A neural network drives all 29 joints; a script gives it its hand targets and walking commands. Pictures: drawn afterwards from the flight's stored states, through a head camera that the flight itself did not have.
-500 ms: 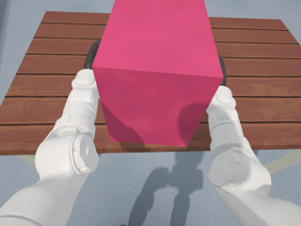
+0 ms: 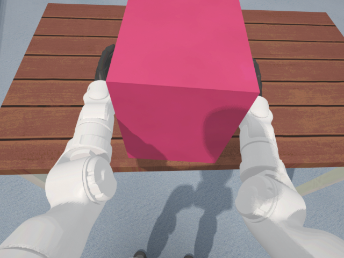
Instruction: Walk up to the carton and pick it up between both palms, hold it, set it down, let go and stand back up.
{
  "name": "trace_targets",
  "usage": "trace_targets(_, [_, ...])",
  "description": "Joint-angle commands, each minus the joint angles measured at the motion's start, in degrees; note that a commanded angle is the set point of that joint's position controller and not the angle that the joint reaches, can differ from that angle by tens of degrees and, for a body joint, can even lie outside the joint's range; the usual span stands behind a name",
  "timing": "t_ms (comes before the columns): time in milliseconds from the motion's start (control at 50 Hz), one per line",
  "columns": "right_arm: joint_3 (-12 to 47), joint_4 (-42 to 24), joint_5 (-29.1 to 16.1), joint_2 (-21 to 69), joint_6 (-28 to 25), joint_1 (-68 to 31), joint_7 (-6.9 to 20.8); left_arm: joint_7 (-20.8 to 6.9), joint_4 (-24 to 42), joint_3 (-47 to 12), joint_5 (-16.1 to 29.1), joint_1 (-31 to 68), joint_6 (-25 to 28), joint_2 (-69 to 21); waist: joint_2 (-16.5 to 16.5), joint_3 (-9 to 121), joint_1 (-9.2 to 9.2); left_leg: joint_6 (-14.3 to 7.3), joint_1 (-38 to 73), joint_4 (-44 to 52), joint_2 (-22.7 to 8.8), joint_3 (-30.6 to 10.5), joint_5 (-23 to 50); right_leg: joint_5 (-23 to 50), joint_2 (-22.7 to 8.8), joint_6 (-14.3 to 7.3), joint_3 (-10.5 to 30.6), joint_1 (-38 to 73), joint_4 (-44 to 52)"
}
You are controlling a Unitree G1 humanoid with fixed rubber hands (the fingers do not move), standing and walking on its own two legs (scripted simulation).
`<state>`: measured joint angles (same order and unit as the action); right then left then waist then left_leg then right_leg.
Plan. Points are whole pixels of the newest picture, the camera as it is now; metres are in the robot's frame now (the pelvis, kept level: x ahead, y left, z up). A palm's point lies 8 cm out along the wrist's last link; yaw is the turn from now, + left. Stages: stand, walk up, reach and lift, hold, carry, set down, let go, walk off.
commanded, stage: set down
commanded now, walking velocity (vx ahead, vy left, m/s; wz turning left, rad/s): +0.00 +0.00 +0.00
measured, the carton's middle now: (178, 79) +0.50 +0.02 +0.08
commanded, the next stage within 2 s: none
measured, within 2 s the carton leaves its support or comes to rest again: neither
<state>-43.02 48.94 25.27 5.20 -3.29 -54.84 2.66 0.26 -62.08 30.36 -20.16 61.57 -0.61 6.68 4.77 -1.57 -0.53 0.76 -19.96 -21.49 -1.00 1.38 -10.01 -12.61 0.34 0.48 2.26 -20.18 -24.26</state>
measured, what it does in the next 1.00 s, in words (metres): stands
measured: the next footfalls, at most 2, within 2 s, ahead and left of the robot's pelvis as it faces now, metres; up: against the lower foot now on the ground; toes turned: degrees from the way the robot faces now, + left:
none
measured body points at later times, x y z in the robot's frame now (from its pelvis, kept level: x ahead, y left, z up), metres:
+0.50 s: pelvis +0.00 +0.01 +0.00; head +0.05 +0.01 +0.45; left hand +0.46 +0.20 +0.10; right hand +0.48 -0.15 +0.13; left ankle +0.00 +0.13 -0.74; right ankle -0.01 -0.12 -0.74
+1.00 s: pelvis -0.03 +0.01 +0.00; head +0.00 +0.01 +0.45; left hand +0.41 +0.21 +0.09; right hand +0.41 -0.19 +0.09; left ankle +0.00 +0.13 -0.74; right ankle -0.01 -0.12 -0.74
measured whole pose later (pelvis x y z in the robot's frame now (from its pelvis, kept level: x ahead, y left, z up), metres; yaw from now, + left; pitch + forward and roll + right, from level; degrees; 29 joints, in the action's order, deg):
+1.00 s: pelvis -0.03 +0.01 +0.00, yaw +0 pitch +9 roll +0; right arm 1.7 68.1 -14.6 -16.0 -6.0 -48.5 -2.1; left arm 3.6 -71.3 6.8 11.9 51.8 6.6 13.1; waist 1.2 7.2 -0.5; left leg 0.8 -24.3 -23.0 -1.0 1.4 -8.1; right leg -9.9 0.3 0.5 2.3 -23.8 -24.3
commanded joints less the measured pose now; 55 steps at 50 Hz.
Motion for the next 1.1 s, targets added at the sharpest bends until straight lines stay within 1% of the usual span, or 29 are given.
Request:
trace_targets(0, [14.59, 2.32, -2.74, 0.30, 0.51, -28.77, 1.28, 2.70, 2.86, -5.06, 2.52, 30.44, 2.40, -1.79, -7.51, 42.81, -2.52, -0.10, 15.80, -3.36, -0.24, 5.26, 27.69, 17.93, 0.68, 2.31, -6.72, 0.45, 4.81])
trace_targets(60, [17.07, 5.18, -7.90, -4.45, 0.68, -30.69, -0.41, 4.43, 1.51, -8.55, 6.70, 32.92, 3.63, 3.23, -8.56, 47.59, -2.38, 0.77, 13.64, -4.74, -0.28, 5.07, 29.35, 21.89, 0.84, 1.64, -5.43, 1.31, 3.59])
trace_targets(100, [19.15, 6.95, -12.09, -9.16, -0.10, -32.47, -1.60, 5.88, 0.89, -11.40, 10.67, 35.11, 5.16, 7.19, -9.78, 52.52, -2.50, 1.67, 14.54, -6.60, -0.71, 4.88, 33.03, 24.83, 1.33, 1.01, -4.88, -0.37, 2.32])
trace_targets(140, [22.47, 10.39, -17.42, -15.06, -0.50, -34.67, -2.97, 7.01, -1.03, -14.80, 15.25, 38.34, 6.56, 12.33, -10.40, 56.06, -1.59, 2.74, 13.91, -8.16, -0.93, 4.66, 34.77, 28.10, 1.82, 0.27, -4.45, -0.08, 1.14])
trace_targets(160, [24.64, 11.27, -19.97, -17.40, -0.77, -35.83, -3.56, 7.27, -2.41, -16.65, 17.91, 39.16, 7.39, 14.64, -9.78, 57.70, -1.51, 3.04, 13.38, -8.99, -0.84, 4.57, 35.26, 30.01, 1.83, 0.13, -4.11, 0.22, 0.39])
trace_targets(180, [26.72, 12.70, -22.47, -19.32, -0.96, -36.87, -4.10, 7.35, -3.72, -19.19, 20.57, 39.87, 8.07, 15.98, -9.05, 58.78, -0.92, 3.33, 12.20, -9.50, -0.75, 4.45, 34.99, 32.29, 1.85, 0.01, -3.94, 1.34, -0.46])
trace_targets(220, [30.58, 15.46, -26.77, -20.16, -0.81, -38.13, -4.86, 6.75, -7.04, -23.55, 25.12, 39.87, 8.94, 17.22, -6.44, 57.78, -0.08, 3.25, 8.39, -9.49, -0.51, 4.09, 32.57, 35.87, 1.52, 0.23, -3.64, 4.18, -1.85])
trace_targets(240, [32.56, 16.12, -28.53, -20.69, -0.60, -38.33, -5.14, 6.46, -9.10, -24.41, 26.86, 39.15, 9.22, 18.37, -4.78, 56.73, -0.39, 2.93, 5.71, -9.04, -0.28, 4.07, 30.83, 37.78, 1.32, 0.51, -3.37, 6.51, -2.63])
trace_targets(280, [34.24, 17.80, -30.42, -22.50, -0.61, -38.78, -5.83, 5.78, -11.65, -26.24, 29.20, 38.78, 9.89, 19.78, -3.28, 55.49, 0.39, 2.56, 1.59, -7.86, 0.07, 3.90, 27.08, 39.15, 1.01, 1.11, -3.18, 9.24, -3.58])
trace_targets(300, [34.69, 18.11, -31.05, -23.44, -1.08, -38.65, -6.05, 5.57, -11.76, -26.69, 30.04, 38.56, 10.38, 20.69, -3.17, 55.75, 0.63, 2.62, 1.18, -7.65, 0.06, 3.73, 26.93, 39.35, 1.04, 1.24, -3.20, 9.72, -3.89])
trace_targets(360, [36.08, 19.69, -32.95, -25.83, -2.16, -36.80, -6.23, 5.15, -11.73, -26.82, 30.33, 36.08, 10.84, 22.03, -3.67, 54.96, 0.08, 3.10, 2.24, -7.74, -0.03, 3.64, 28.17, 38.86, 1.39, 1.33, -3.34, 9.38, -3.59])
trace_targets(400, [36.24, 21.02, -33.81, -27.25, -2.63, -36.29, -6.19, 4.95, -11.26, -27.12, 30.10, 35.52, 10.84, 22.12, -4.88, 53.75, 0.08, 3.49, 3.33, -7.70, -0.01, 3.52, 28.63, 37.45, 1.68, 1.18, -3.48, 8.32, -2.91])
trace_targets(440, [37.73, 20.62, -35.20, -27.90, -3.27, -34.96, -6.03, 4.71, -11.08, -27.14, 30.06, 33.30, 10.72, 21.85, -4.92, 52.81, -0.52, 3.50, 4.34, -7.77, 0.09, 3.42, 29.16, 37.78, 1.86, 1.20, -3.42, 8.29, -2.52])
trace_targets(500, [39.29, 21.16, -37.26, -29.35, -4.18, -32.13, -5.76, 4.29, -10.29, -27.60, 29.64, 29.40, 10.19, 20.82, -5.72, 51.81, -0.62, 3.79, 6.77, -7.76, -0.17, 2.78, 30.52, 36.71, 2.49, 1.06, -3.71, 7.11, -1.65])
trace_targets(540, [40.66, 20.67, -38.61, -30.05, -4.40, -31.31, -5.56, 4.11, -10.49, -27.58, 29.49, 27.65, 10.08, 20.69, -5.52, 50.85, -1.26, 3.65, 7.00, -7.55, -0.19, 2.87, 30.01, 35.42, 2.75, 1.00, -3.84, 7.11, -1.23])
trace_targets(640, [44.65, 17.41, -42.20, -31.14, -5.92, -27.54, -5.35, 3.54, -8.07, -27.53, 29.32, 21.74, 10.00, 19.74, -5.04, 49.98, -2.47, 3.24, 8.13, -7.42, -0.09, 2.62, 30.21, 36.22, 3.20, 0.85, -3.72, 9.07, -0.93])
trace_targets(740, [47.53, 10.95, -45.48, -32.02, -6.97, -25.78, -5.22, 3.15, -5.08, -27.94, 30.31, 17.80, 10.07, 19.56, -4.03, 48.97, -3.43, 2.36, 7.28, -7.16, 0.43, 2.69, 27.35, 33.91, 3.34, 0.80, -3.62, 10.26, -0.52])
trace_targets(780, [47.61, 8.58, -46.18, -32.71, -7.05, -26.40, -5.25, 3.10, -3.93, -28.11, 30.99, 18.51, 10.20, 20.26, -3.72, 48.85, -3.41, 1.96, 6.33, -7.08, 0.63, 2.72, 24.89, 31.55, 3.31, 0.75, -3.47, 10.25, -0.38])
trace_targets(820, [48.12, 6.05, -46.83, -32.82, -7.22, -23.67, -4.99, 3.10, -1.52, -28.66, 31.41, 15.85, 10.26, 19.73, -3.25, 48.33, -3.30, 1.58, 6.92, -6.77, 0.56, 2.33, 23.80, 29.90, 3.49, 0.69, -3.68, 10.39, -0.20])
trace_targets(840, [48.09, 5.36, -47.08, -33.20, -6.90, -24.44, -4.91, 3.14, -0.97, -28.51, 31.61, 17.08, 10.35, 20.42, -3.43, 48.17, -3.60, 1.36, 6.46, -6.53, 0.65, 2.43, 22.08, 27.76, 3.40, 0.63, -3.54, 9.83, 0.08])
trace_targets(880, [47.58, 4.47, -47.18, -33.58, -6.17, -24.11, -4.70, 3.22, -0.01, -29.10, 32.11, 17.23, 10.34, 20.60, -3.49, 46.91, -3.19, 0.97, 6.25, -5.97, 0.65, 2.14, 18.89, 23.91, 3.36, 0.36, -3.57, 8.74, 0.53])
trace_targets(900, [47.40, 4.08, -47.19, -33.57, -6.07, -21.87, -4.52, 3.32, 1.61, -29.74, 32.24, 15.29, 10.31, 19.87, -3.81, 46.32, -2.69, 0.90, 7.03, -5.54, 0.49, 1.75, 17.96, 22.89, 3.43, 0.17, -3.78, 8.47, 0.67])
trace_targets(940, [47.63, 3.02, -47.50, -33.58, -5.38, -20.10, -4.26, 3.36, 3.27, -29.66, 32.25, 13.82, 9.97, 19.99, -3.63, 45.03, -2.76, 0.51, 7.55, -4.86, 0.51, 1.60, 16.00, 20.67, 3.40, 0.04, -3.76, 8.31, 1.12])
trace_targets(960, [47.31, 3.24, -47.45, -33.85, -4.93, -19.87, -4.22, 3.40, 3.58, -29.51, 32.25, 13.98, 9.81, 20.23, -3.92, 44.17, -2.80, 0.44, 7.37, -4.41, 0.59, 1.62, 14.34, 18.51, 3.32, -0.04, -3.69, 7.85, 1.54])
trace_targets(980, [47.05, 3.44, -47.29, -33.73, -4.36, -19.86, -4.14, 3.41, 3.32, -29.87, 32.55, 14.18, 9.65, 20.22, -3.85, 42.60, -2.41, 0.18, 7.10, -3.91, 0.66, 1.59, 11.92, 16.09, 3.13, -0.11, -3.66, 7.07, 1.95])
trace_targets(1000, [46.95, 2.89, -47.23, -33.55, -4.14, -18.06, -4.03, 3.51, 4.58, -30.06, 32.55, 12.45, 9.55, 20.05, -3.83, 42.02, -2.24, 0.04, 7.54, -3.49, 0.61, 1.32, 10.73, 14.82, 3.10, -0.24, -3.66, 7.01, 2.15])
trace_targets(1020, [46.72, 2.66, -47.23, -33.44, -3.75, -18.37, -3.98, 3.59, 4.71, -29.99, 32.62, 12.86, 9.40, 20.19, -3.98, 41.06, -2.45, -0.04, 7.49, -3.13, 0.72, 1.48, 9.26, 12.83, 3.02, -0.32, -3.68, 6.51, 2.50])
trace_targets(1060, [46.84, 1.90, -47.32, -33.14, -3.26, -16.53, -3.89, 3.55, 5.37, -29.79, 32.49, 11.18, 8.83, 20.02, -3.78, 40.00, -2.47, -0.28, 8.19, -2.68, 0.87, 1.51, 8.08, 11.61, 2.87, -0.39, -3.58, 6.88, 3.02])
trace_targets(1080, [46.61, 1.66, -47.18, -33.08, -3.17, -14.68, -3.90, 3.45, 6.48, -29.80, 32.43, 9.48, 8.60, 19.65, -3.73, 39.45, -2.05, -0.26, 8.89, -2.38, 0.94, 1.27, 8.10, 11.90, 2.84, -0.37, -3.63, 7.40, 3.17])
